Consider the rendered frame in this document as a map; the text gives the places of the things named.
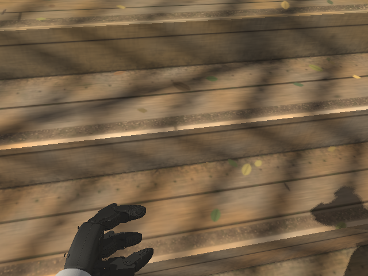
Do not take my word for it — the left robot hand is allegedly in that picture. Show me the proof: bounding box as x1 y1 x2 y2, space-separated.
64 203 154 276

